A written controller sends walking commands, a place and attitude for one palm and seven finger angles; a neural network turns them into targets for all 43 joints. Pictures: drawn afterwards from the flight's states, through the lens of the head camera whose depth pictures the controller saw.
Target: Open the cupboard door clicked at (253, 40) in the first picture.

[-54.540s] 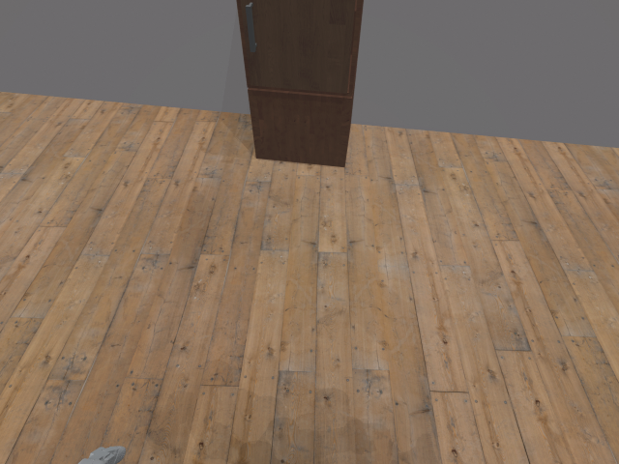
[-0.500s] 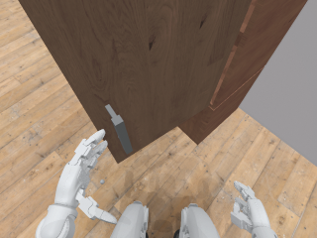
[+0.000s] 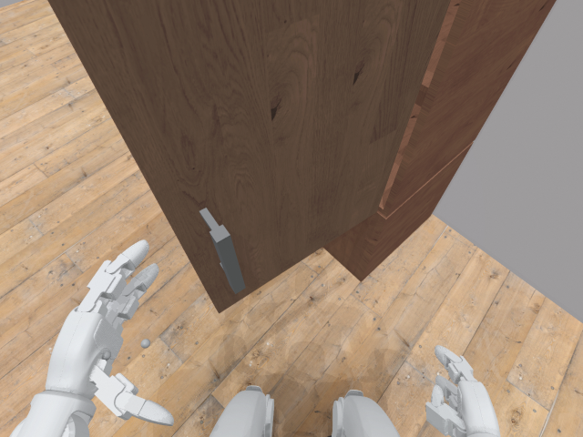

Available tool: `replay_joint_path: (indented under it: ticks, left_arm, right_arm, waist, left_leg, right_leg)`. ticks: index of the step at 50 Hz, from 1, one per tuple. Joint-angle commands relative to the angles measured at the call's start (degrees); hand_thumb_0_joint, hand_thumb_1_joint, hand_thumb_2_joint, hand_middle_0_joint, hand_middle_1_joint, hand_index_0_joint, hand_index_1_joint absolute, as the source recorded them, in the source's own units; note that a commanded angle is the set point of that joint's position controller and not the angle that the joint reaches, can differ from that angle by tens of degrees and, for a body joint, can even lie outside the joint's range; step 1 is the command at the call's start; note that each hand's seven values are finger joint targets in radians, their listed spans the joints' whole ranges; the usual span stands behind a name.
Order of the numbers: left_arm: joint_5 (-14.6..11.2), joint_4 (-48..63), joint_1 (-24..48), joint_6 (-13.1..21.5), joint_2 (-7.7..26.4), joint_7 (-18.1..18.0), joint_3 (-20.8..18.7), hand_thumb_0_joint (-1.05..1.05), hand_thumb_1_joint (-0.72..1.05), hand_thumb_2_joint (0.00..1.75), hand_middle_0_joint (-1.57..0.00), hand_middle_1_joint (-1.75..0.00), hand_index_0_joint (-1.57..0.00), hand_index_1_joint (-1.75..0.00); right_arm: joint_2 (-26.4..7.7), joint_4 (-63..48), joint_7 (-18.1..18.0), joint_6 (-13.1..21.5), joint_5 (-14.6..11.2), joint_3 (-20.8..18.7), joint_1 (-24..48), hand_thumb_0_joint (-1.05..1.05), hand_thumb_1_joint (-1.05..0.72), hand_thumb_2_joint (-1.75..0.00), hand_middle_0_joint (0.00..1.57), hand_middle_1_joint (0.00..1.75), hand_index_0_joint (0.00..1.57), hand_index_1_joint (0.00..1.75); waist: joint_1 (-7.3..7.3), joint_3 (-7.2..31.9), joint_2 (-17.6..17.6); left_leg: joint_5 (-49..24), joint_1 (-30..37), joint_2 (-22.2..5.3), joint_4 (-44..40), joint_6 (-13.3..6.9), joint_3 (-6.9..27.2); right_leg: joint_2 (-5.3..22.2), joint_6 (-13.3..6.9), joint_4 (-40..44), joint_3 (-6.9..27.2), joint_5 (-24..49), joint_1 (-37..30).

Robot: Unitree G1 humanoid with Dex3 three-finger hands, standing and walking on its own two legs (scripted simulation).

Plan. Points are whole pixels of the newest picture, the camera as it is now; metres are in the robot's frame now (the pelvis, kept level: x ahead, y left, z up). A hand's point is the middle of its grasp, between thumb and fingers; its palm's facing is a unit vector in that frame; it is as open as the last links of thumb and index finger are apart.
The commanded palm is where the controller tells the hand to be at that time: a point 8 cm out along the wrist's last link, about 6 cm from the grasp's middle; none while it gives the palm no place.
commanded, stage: draw the hand back to the body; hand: left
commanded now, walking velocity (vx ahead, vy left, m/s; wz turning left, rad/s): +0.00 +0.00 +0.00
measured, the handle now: (223, 254) +0.36 +0.12 +0.02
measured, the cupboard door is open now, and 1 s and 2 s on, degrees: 83 83 83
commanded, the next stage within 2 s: step back with the hand held close in 1.32 s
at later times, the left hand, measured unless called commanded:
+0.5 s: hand (39, 318) +0.22 +0.25 +0.15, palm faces +0.22 -0.89 -0.40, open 14.3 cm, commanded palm +0.19 +0.29 +0.19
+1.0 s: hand out of the picture +0.24 +0.29 +0.28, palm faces +0.43 -0.79 -0.44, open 8.5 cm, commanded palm +0.19 +0.32 +0.29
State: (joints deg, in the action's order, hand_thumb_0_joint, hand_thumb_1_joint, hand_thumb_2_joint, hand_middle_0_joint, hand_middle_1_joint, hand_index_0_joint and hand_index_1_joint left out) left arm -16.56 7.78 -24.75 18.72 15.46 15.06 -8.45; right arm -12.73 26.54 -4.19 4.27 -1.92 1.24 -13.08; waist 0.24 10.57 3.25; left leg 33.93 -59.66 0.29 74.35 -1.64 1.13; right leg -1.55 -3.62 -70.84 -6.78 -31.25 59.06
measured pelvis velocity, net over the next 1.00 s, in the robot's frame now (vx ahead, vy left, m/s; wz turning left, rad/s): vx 0.05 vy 0.03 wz -0.02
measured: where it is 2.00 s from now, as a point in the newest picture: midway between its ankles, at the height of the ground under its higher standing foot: outside the picture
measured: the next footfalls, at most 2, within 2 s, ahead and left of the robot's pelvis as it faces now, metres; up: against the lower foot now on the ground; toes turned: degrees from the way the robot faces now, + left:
none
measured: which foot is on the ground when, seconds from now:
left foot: down 0.00-1.00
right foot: down 0.00-1.00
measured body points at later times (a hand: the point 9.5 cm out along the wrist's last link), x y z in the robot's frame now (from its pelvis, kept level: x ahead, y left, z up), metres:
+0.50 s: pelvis +0.04 +0.03 +0.08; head +0.05 +0.01 +0.53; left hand +0.20 +0.29 +0.17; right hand +0.22 -0.20 +0.00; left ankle +0.02 +0.10 -0.62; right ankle +0.03 -0.09 -0.62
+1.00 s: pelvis +0.05 +0.03 +0.12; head +0.03 +0.00 +0.57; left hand +0.21 +0.33 +0.30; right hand +0.24 -0.20 +0.03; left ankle +0.02 +0.10 -0.62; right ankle +0.03 -0.09 -0.62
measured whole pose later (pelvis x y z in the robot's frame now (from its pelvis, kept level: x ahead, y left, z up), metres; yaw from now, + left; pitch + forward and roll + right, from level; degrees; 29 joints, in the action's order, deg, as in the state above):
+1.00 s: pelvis +0.05 +0.03 +0.12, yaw -1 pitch -2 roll -1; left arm -3.7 23.9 -27.6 3.1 21.6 -6.7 -19.6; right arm -13.7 34.9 -3.9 6.1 0.0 1.9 -11.8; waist 3.8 1.2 4.7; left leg 17.4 -6.5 2.1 25.9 -3.4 -2.1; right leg -1.3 -0.6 -23.7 -1.5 -14.5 7.1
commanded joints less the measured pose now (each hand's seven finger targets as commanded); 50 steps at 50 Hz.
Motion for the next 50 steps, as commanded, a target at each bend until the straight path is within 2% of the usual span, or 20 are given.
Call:
replay_joint_path:
  ticks: [1, 4, 6, 7, 12, 13, 14, 15, 17, 18, 21, 25, 27, 34, 37, 38, 42, 47, 48, 50]
  left_arm:
    - [-1.73, 11.17, -0.04, 2.25, 6.85, 0.85, -4.91, 0.0, -0.5, 0.3, -0.15, -0.3, -0.15, -0.3]
    - [-2.51, 13.43, -1.71, 2.37, 8.33, 1.41, -6.52, 0.0, -0.5, 0.3, -0.15, -0.3, -0.15, -0.3]
    - [-2.91, 12.6, -3.76, 2.01, 8.3, 1.76, -7.37, 0.0, -0.5, 0.3, -0.15, -0.3, -0.15, -0.3]
    - [-3.24, 13.43, -3.71, 2.1, 8.24, 1.99, -7.52, 0.0, -0.5, 0.3, -0.15, -0.3, -0.15, -0.3]
    - [-3.88, 15.93, -3.92, 1.07, 9.09, 2.62, -8.39, 0.0, -0.32, 0.37, -0.16, -0.3, -0.16, -0.3]
    - [6.44, 16.78, -6.54, -4.34, 19.43, -7.57, -12.02, 0.0, -0.29, 0.39, -0.16, -0.3, -0.16, -0.3]
    - [7.51, 21.11, -7.71, -7.31, 11.21, -11.99, -5.94, 0.0, -0.26, 0.4, -0.16, -0.3, -0.16, -0.3]
    - [9.45, 20.7, -9.8, -9.81, 9.02, -15.37, -3.77, 0.0, -0.22, 0.42, -0.16, -0.3, -0.16, -0.3]
    - [11.64, 22.9, -10.0, -12.61, 10.52, -19.82, -4.49, 0.0, -0.15, 0.45, -0.16, -0.3, -0.16, -0.3]
    - [12.25, 22.28, -9.3, -13.53, 11.1, -21.3, -4.89, 0.0, -0.12, 0.47, -0.16, -0.3, -0.16, -0.3]
    - [13.53, 22.98, -7.48, -14.97, 11.65, -23.58, -5.06, 0.0, -0.01, 0.51, -0.17, -0.3, -0.17, -0.3]
    - [14.2, 23.74, -5.56, -15.54, 11.93, -24.31, -6.08, 0.0, 0.13, 0.57, -0.17, -0.3, -0.17, -0.3]
    - [14.29, 23.98, -4.42, -15.47, 11.77, -24.25, -6.53, 0.0, 0.2, 0.6, -0.18, -0.3, -0.18, -0.3]
    - [13.87, 25.23, -4.35, -14.84, 13.1, -23.44, -10.7, 0.0, 0.44, 0.7, -0.18, -0.3, -0.18, -0.3]
    - [13.63, 26.95, -2.95, -14.19, 14.03, -23.1, -12.76, 0.0, 0.55, 0.75, -0.19, -0.3, -0.19, -0.3]
    - [13.49, 26.26, -2.78, -14.03, 14.72, -23.14, -13.93, 0.0, 0.58, 0.76, -0.19, -0.3, -0.19, -0.3]
    - [13.36, 28.73, -0.41, -13.04, 15.3, -22.84, -15.82, 0.0, 0.73, 0.82, -0.19, -0.3, -0.19, -0.3]
    - [12.77, 29.33, 2.43, -11.87, 17.4, -22.85, -19.68, 0.0, 0.9, 0.9, -0.2, -0.3, -0.2, -0.3]
    - [12.79, 26.12, 0.79, -12.02, 15.86, -22.61, -18.8, 0.0, 0.9, 0.9, -0.2, -0.3, -0.2, -0.3]
    - [12.5, 23.47, -0.73, -12.43, 12.78, -21.84, -16.15, 0.0, 0.9, 0.9, -0.2, -0.3, -0.2, -0.3]
  right_arm:
    - [-7.66, -9.86, -1.26, 3.78, -0.45, -2.65, 1.63, 0.0, -0.9, -0.9, 0.2, 0.3, 0.2, 0.3]
    - [-7.49, -10.18, -1.39, 4.48, -0.5, -2.44, 1.49, 0.0, -0.9, -0.9, 0.2, 0.3, 0.2, 0.3]
    - [-7.25, -10.14, -1.44, 4.65, -0.69, -2.49, 0.97, 0.0, -0.9, -0.9, 0.2, 0.3, 0.2, 0.3]
    - [-7.27, -10.27, -1.36, 4.82, -0.72, -2.39, 1.12, 0.0, -0.9, -0.9, 0.2, 0.3, 0.2, 0.3]
    - [-7.36, -10.42, -1.26, 5.75, -1.02, -2.19, 1.09, 0.0, -0.9, -0.9, 0.2, 0.3, 0.2, 0.3]
    - [-7.02, -9.48, -2.62, 4.16, 0.02, -2.81, 0.98, 0.0, -0.9, -0.9, 0.2, 0.3, 0.2, 0.3]
    - [-5.72, -10.99, -2.96, 3.83, 0.15, -1.78, 1.88, 0.0, -0.9, -0.9, 0.2, 0.3, 0.2, 0.3]
    - [-5.3, -9.86, -2.95, 3.1, 0.06, -1.67, 0.92, 0.0, -0.9, -0.9, 0.2, 0.3, 0.2, 0.3]
    - [-5.6, -9.4, -3.18, 1.96, 0.18, -1.53, 0.91, 0.0, -0.9, -0.9, 0.2, 0.3, 0.2, 0.3]
    - [-5.74, -8.86, -3.35, 1.8, 0.4, -1.42, 1.27, 0.0, -0.9, -0.9, 0.2, 0.3, 0.2, 0.3]
    - [-6.23, -8.13, -3.56, 1.9, 0.53, -1.04, 1.57, 0.0, -0.9, -0.9, 0.2, 0.3, 0.2, 0.3]
    - [-6.56, -6.7, -3.58, 2.81, 0.7, -0.7, 2.33, 0.0, -0.9, -0.9, 0.2, 0.3, 0.2, 0.3]
    - [-6.59, -5.9, -3.2, 3.36, 0.7, -0.49, 2.7, 0.0, -0.9, -0.9, 0.2, 0.3, 0.2, 0.3]
    - [-6.6, -3.41, -1.6, 4.79, 1.11, -0.68, 4.91, 0.0, -0.9, -0.9, 0.2, 0.3, 0.2, 0.3]
    - [-6.58, -2.7, -1.04, 4.87, 1.24, -0.83, 5.49, 0.0, -0.9, -0.9, 0.2, 0.3, 0.2, 0.3]
    - [-6.68, -2.29, -0.93, 4.96, 1.33, -0.97, 5.81, 0.0, -0.9, -0.9, 0.2, 0.3, 0.2, 0.3]
    - [-6.61, -1.65, -0.38, 5.05, 1.39, -1.17, 6.31, 0.0, -0.9, -0.9, 0.2, 0.3, 0.2, 0.3]
    - [-6.55, -0.6, -0.04, 5.03, 1.55, -1.53, 7.44, 0.0, -0.9, -0.9, 0.2, 0.3, 0.2, 0.3]
    - [-6.65, 0.0, 0.0, 4.92, 1.73, -1.61, 7.49, 0.0, -0.9, -0.9, 0.2, 0.3, 0.2, 0.3]
    - [-6.84, -0.08, 0.45, 4.11, 1.48, -1.89, 7.79, 0.0, -0.9, -0.9, 0.2, 0.3, 0.2, 0.3]
  waist:
    - [-1.02, 11.01, -2.74]
    - [-0.12, 11.12, -0.17]
    - [-0.19, 9.46, -1.73]
    - [0.0, 9.01, -0.47]
    - [-0.04, 6.9, 1.71]
    - [3.8, 10.36, 1.86]
    - [1.63, 5.77, 4.2]
    - [1.48, 3.28, 6.21]
    - [1.5, 3.6, 3.33]
    - [1.15, 2.49, -0.11]
    - [0.98, 0.92, 0.27]
    - [1.58, -0.19, -0.1]
    - [1.83, -1.88, 1.4]
    - [2.91, -3.19, 0.17]
    - [3.14, -3.67, 1.38]
    - [3.33, -3.94, 0.01]
    - [3.32, -4.3, 1.82]
    - [3.71, -4.79, 1.82]
    - [3.7, -6.33, 0.03]
    - [3.38, -8.75, -0.2]
  left_leg:
    - [-11.29, 9.87, 0.85, -14.14, 0.18, 1.96]
    - [-14.45, 14.12, 0.86, -16.9, 0.39, 1.98]
    - [-15.72, 15.69, 0.78, -18.3, 0.5, 1.81]
    - [-16.48, 16.81, 0.77, -19.21, 0.63, 1.95]
    - [-18.77, 21.75, 0.43, -22.66, 1.01, 2.23]
    - [-19.77, 24.25, -0.66, -26.45, 0.36, 1.37]
    - [-19.33, 25.79, -0.48, -28.77, 0.63, 1.44]
    - [-19.85, 27.47, -1.07, -30.22, 0.81, 1.88]
    - [-22.14, 30.32, -1.78, -31.84, 0.71, 2.42]
    - [-23.31, 30.61, -1.72, -32.34, 0.38, 2.44]
    - [-25.15, 34.94, -2.03, -35.32, 0.53, 2.29]
    - [-30.97, 40.65, -2.44, -39.12, 1.08, 2.48]
    - [-32.87, 42.61, -2.73, -41.3, 1.83, 2.93]
    - [-41.93, 48.45, -3.3, -46.3, 2.86, 2.12]
    - [-42.95, 50.39, -3.46, -48.16, 2.99, 1.88]
    - [-42.67, 50.42, -3.41, -48.6, 2.92, 1.77]
    - [-44.04, 52.68, -3.57, -50.34, 3.01, 1.34]
    - [-41.7, 53.68, -3.14, -51.87, 2.45, 0.34]
    - [-41.34, 53.12, -3.14, -52.06, 2.4, 0.24]
    - [-38.65, 53.22, -3.23, -52.99, 1.99, -0.24]
  right_leg:
    - [-0.02, 2.23, 17.38, 6.47, 5.7, -17.27]
    - [-0.21, 1.9, 18.49, 5.51, 9.89, -20.25]
    - [-0.36, 2.11, 19.76, 5.11, 12.0, -21.65]
    - [-0.45, 1.97, 20.12, 4.82, 12.84, -22.33]
    - [-0.73, 1.89, 22.32, 3.82, 15.15, -24.48]
    - [1.24, 0.97, 26.08, 7.9, 14.53, -28.14]
    - [1.53, 1.45, 27.28, 6.98, 14.33, -27.16]
    - [1.63, 1.52, 27.67, 6.01, 14.13, -27.53]
    - [1.45, 1.73, 29.12, 5.32, 15.51, -29.95]
    - [1.23, 1.73, 30.48, 5.29, 16.89, -31.69]
    - [1.7, 2.01, 33.03, 5.13, 18.57, -34.53]
    - [1.88, 2.15, 36.14, 4.99, 21.81, -38.47]
    - [1.88, 2.13, 37.68, 4.93, 22.03, -40.0]
    - [1.9, 2.17, 42.44, 4.84, 28.25, -47.96]
    - [1.73, 2.22, 44.31, 5.03, 28.92, -49.89]
    - [1.66, 2.08, 45.04, 5.06, 29.48, -50.99]
    - [1.53, 2.18, 46.74, 5.42, 30.51, -52.53]
    - [1.56, 2.04, 48.76, 6.07, 31.33, -54.51]
    - [1.48, 1.91, 49.21, 5.94, 31.39, -54.56]
    - [1.52, 2.28, 50.1, 6.03, 29.81, -53.45]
